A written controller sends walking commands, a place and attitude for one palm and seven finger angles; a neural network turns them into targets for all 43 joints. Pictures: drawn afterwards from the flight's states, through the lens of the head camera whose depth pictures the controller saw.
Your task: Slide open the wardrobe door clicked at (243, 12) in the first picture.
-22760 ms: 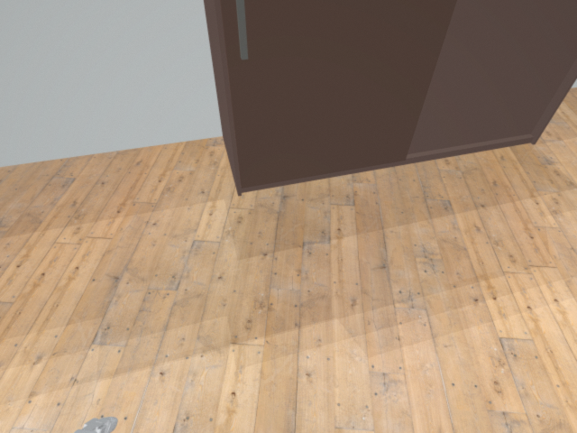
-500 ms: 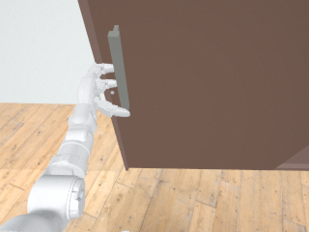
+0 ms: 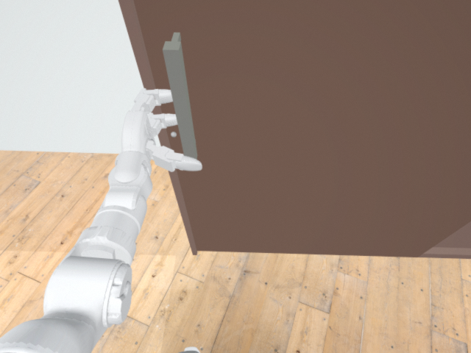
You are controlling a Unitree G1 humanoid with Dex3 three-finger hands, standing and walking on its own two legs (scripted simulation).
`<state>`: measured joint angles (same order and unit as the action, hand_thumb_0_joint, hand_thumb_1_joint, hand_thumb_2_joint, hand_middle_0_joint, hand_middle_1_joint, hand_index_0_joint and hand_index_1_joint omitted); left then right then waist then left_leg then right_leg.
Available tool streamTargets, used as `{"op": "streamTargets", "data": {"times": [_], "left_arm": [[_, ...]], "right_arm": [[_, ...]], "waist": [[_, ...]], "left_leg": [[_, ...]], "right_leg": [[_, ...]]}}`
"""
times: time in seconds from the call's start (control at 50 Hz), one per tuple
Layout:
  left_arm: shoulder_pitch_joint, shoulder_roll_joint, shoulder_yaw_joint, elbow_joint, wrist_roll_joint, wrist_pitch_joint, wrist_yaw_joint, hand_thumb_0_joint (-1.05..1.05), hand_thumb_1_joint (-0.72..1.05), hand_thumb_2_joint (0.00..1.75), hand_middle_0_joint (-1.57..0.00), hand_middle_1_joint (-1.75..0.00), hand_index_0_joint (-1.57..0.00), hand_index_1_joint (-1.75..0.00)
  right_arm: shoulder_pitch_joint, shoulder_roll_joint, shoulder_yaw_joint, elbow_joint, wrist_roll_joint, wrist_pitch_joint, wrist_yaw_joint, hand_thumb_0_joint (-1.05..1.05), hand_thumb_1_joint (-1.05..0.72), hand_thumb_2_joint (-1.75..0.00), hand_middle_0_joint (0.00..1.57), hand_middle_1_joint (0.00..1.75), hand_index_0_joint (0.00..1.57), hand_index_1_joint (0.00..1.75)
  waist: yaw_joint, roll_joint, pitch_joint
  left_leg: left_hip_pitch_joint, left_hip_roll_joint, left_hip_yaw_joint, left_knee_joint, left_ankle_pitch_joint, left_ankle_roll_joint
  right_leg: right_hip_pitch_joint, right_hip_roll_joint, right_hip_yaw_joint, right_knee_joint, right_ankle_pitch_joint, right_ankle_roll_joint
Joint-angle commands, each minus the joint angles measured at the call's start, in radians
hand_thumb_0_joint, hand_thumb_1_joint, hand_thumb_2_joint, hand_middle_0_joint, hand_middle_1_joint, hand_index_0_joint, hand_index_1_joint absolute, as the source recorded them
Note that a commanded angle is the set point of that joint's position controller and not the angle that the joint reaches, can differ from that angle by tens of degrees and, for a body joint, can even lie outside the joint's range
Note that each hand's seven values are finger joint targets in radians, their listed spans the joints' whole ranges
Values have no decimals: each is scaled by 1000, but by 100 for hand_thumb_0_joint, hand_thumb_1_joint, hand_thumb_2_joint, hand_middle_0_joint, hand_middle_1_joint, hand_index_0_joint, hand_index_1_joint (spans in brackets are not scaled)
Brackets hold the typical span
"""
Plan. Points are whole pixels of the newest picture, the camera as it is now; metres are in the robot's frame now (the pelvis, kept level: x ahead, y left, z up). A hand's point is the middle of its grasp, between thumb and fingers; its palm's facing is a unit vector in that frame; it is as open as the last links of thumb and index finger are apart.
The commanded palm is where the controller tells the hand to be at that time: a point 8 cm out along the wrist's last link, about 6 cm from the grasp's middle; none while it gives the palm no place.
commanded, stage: move the hooked fingers beside the handle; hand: left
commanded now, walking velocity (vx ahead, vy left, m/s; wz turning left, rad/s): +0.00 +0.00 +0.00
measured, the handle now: (185, 107) +0.53 +0.09 +0.11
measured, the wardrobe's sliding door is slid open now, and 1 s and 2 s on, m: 0.00 0.00 0.00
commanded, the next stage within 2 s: none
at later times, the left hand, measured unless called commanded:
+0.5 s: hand (171, 133) +0.46 +0.11 +0.11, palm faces -0.04 -1.00 -0.01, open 14.0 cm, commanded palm +0.44 +0.16 +0.11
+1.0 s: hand (161, 133) +0.46 +0.12 +0.11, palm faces -0.05 -1.00 +0.00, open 14.0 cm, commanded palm +0.44 +0.18 +0.11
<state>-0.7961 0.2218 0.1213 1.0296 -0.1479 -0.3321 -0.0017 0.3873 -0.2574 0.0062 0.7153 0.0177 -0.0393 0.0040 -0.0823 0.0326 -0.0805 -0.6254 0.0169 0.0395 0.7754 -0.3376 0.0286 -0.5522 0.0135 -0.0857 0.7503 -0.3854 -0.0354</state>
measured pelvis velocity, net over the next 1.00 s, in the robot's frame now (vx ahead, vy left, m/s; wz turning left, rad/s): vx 0.00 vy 0.00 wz -0.02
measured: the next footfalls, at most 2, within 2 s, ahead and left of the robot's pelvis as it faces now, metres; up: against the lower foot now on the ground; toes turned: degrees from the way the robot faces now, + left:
none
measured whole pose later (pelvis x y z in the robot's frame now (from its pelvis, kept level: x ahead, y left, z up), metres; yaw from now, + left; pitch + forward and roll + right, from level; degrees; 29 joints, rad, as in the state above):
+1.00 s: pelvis +0.00 +0.00 +0.00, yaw -1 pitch +10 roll -1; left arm -0.75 0.28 0.21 1.01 -0.15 -0.32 -0.13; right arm 0.35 -0.26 0.02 0.67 0.03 0.00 -0.02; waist -0.09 0.03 -0.08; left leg -0.59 0.02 0.06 0.75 -0.34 0.03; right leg -0.53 0.02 -0.07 0.73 -0.38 -0.03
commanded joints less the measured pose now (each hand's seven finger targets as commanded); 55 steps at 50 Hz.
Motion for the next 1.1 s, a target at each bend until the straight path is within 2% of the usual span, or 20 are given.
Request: {"op": "streamTargets", "data": {"times": [0.0, 0.26, 0.32, 0.4, 0.42, 0.46, 0.5, 0.52, 0.54, 0.62, 0.64, 0.68, 0.72, 0.76, 0.82, 0.88, 0.92, 0.94, 0.98, 1.08], "left_arm": [[-531, 69, -22, -252, 20, -74, -46, 0, -50, 30, -30, -120, -30, -120], [-479, 138, 38, -243, 4, -71, -77, 0, -50, 30, -30, -120, -30, -120], [-467, 191, 79, -239, 4, -69, -80, 0, -50, 30, -30, -120, -30, -120], [-451, 157, 59, -246, 2, -64, -89, 0, -50, 30, -30, -120, -30, -120], [-445, 189, 85, -246, 3, -66, -86, 0, -50, 30, -30, -120, -30, -120], [-437, 191, 90, -281, 1, -68, -87, 0, -50, 30, -30, -120, -30, -120], [-419, 190, 85, -284, 2, -64, -91, 0, -50, 30, -30, -120, -30, -120], [-402, 191, 91, -275, -2, -62, -92, 0, -50, 30, -30, -120, -30, -120], [-395, 217, 114, -280, -3, -59, -92, 0, -50, 30, -30, -120, -30, -120], [-403, 253, 131, -271, 2, -50, -100, 0, -50, 30, -30, -120, -30, -120], [-389, 223, 110, -272, 1, -48, -105, 0, -50, 30, -30, -120, -30, -120], [-397, 244, 124, -280, 0, -50, -109, 0, -50, 30, -30, -120, -30, -120], [-399, 244, 125, -266, -2, -51, -113, 0, -50, 30, -30, -120, -30, -120], [-418, 211, 96, -267, -10, -48, -123, 0, -50, 30, -30, -120, -30, -120], [-445, 231, 101, -249, -8, -50, -130, 0, -50, 30, -30, -120, -30, -120], [-440, 234, 115, -269, -14, -56, -128, 0, -50, 30, -30, -120, -30, -120], [-432, 239, 118, -245, -13, -56, -126, 0, -50, 30, -30, -120, -30, -120], [-415, 254, 129, -230, -11, -53, -126, 0, -50, 30, -30, -120, -30, -120], [-428, 289, 156, -218, -4, -50, -123, 0, -50, 30, -30, -120, -30, -120], [-450, 276, 133, -220, 3, -57, -132, 0, -50, 30, -30, -120, -30, -120]], "right_arm": [[44, -143, -53, -94, 1, -32, -11, 0, -90, -90, 20, 30, 20, 30], [26, -140, -43, -119, 6, -19, -19, 0, -90, -90, 20, 30, 20, 30], [29, -145, -43, -121, 7, -11, -23, 0, -90, -90, 20, 30, 20, 30], [19, -139, -43, -130, 8, -9, -22, 0, -90, -90, 20, 30, 20, 30], [27, -144, -45, -128, 7, -6, -24, 0, -90, -90, 20, 30, 20, 30], [21, -140, -46, -134, 7, -4, -23, 0, -90, -90, 20, 30, 20, 30], [19, -140, -44, -137, 8, 0, -22, 0, -90, -90, 20, 30, 20, 30], [23, -142, -45, -140, 6, 2, -22, 0, -90, -90, 20, 30, 20, 30], [16, -142, -45, -142, 8, 2, -23, 0, -90, -90, 20, 30, 20, 30], [18, -145, -42, -144, 9, 12, -31, 0, -90, -90, 20, 30, 20, 30], [13, -140, -41, -150, 10, 12, -30, 0, -90, -90, 20, 30, 20, 30], [13, -143, -41, -148, 11, 13, -31, 0, -90, -90, 20, 30, 20, 30], [22, -145, -42, -147, 10, 15, -33, 0, -90, -90, 20, 30, 20, 30], [14, -142, -41, -146, 13, 12, -33, 0, -90, -90, 20, 30, 20, 30], [25, -148, -43, -135, 13, 13, -39, 0, -90, -90, 20, 30, 20, 30], [20, -147, -44, -137, 11, 7, -38, 0, -90, -90, 20, 30, 20, 30], [26, -150, -43, -133, 11, 9, -39, 0, -90, -90, 20, 30, 20, 30], [22, -150, -41, -135, 11, 9, -38, 0, -90, -90, 20, 30, 20, 30], [24, -153, -41, -135, 10, 11, -40, 0, -90, -90, 20, 30, 20, 30], [25, -152, -39, -139, 11, 11, -41, 0, -90, -90, 20, 30, 20, 30]], "waist": [[-59, -3, -361], [-41, -33, -347], [-35, -49, -357], [-32, -16, -357], [-26, -23, -368], [-20, -11, -398], [-21, -5, -383], [-18, -35, -378], [-13, -33, -375], [-16, -42, -343], [-13, -30, -347], [-14, -18, -345], [-18, -41, -346], [-31, -27, -332], [-36, -19, -335], [-25, 3, -375], [-29, -25, -358], [-19, -14, -347], [-20, -22, -341], [-32, 0, -339]], "left_leg": [[350, -12, -73, -73, 223, 4], [308, -20, -53, -77, 243, 11], [291, -23, -48, -75, 252, 14], [310, -22, -46, -75, 258, 10], [313, -20, -48, -72, 277, 10], [329, -21, -45, -68, 304, 11], [326, -20, -43, -72, 306, 9], [315, -21, -43, -72, 308, 12], [300, -22, -37, -73, 294, 13], [271, -23, -33, -81, 278, 16], [277, -25, -32, -82, 280, 15], [285, -22, -35, -83, 271, 13], [287, -21, -38, -82, 273, 15], [297, -19, -38, -80, 258, 14], [303, -17, -45, -82, 248, 13], [330, -16, -48, -79, 269, 10], [317, -14, -53, -80, 271, 11], [301, -15, -51, -82, 252, 9], [278, -17, -47, -86, 232, 12], [298, -12, -53, -81, 232, 9]], "right_leg": [[-1, 36, 49, -113, 300, 13], [65, 32, 64, -115, 370, 20], [99, 28, 69, -114, 392, 20], [78, 30, 66, -112, 390, 20], [90, 30, 64, -107, 399, 17], [104, 30, 67, -103, 435, 19], [103, 30, 67, -105, 437, 19], [113, 31, 66, -107, 439, 19], [124, 30, 72, -110, 443, 22], [143, 25, 77, -115, 445, 22], [139, 26, 76, -114, 447, 22], [126, 26, 75, -117, 426, 20], [126, 28, 71, -117, 418, 19], [96, 29, 71, -123, 401, 22], [86, 28, 70, -123, 373, 20], [82, 30, 68, -117, 377, 19], [82, 31, 62, -113, 372, 18], [79, 31, 65, -115, 359, 18], [89, 28, 71, -118, 352, 20], [57, 30, 67, -115, 330, 17]]}}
